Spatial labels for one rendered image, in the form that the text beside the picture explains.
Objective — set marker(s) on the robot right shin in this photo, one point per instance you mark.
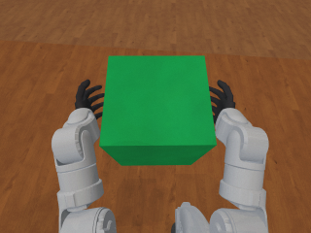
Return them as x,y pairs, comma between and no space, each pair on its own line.
183,204

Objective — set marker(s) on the robot left hand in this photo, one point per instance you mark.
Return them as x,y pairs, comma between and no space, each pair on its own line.
82,100

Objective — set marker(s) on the left robot forearm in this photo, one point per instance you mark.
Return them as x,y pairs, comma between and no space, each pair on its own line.
75,163

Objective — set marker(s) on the robot left upper arm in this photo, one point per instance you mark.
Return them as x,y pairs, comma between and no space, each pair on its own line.
95,220

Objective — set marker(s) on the carton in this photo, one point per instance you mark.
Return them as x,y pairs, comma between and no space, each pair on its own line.
157,110

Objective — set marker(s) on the right robot forearm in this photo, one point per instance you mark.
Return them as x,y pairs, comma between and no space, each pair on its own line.
246,148

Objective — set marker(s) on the robot right hand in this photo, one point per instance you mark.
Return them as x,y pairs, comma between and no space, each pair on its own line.
225,101

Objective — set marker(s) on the robot right upper arm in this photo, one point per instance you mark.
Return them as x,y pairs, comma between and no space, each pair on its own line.
225,220

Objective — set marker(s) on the robot right thigh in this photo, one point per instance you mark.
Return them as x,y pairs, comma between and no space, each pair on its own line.
190,220

